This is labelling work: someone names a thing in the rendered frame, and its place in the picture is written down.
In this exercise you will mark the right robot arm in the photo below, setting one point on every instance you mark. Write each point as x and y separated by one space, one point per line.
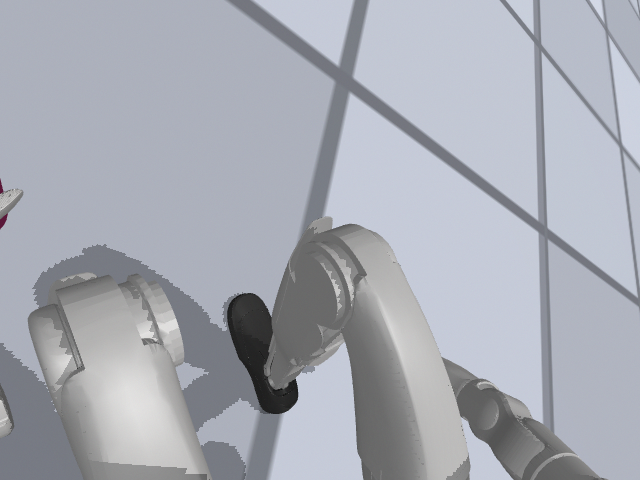
526 448

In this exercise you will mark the right robot foot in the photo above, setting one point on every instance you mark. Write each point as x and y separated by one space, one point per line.
250 326

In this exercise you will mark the left robot hand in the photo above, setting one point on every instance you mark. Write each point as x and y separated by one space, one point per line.
8 200

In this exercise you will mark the bottle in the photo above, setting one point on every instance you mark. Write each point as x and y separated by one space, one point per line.
2 220

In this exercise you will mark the right robot hand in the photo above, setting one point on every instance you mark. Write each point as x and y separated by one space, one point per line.
458 376

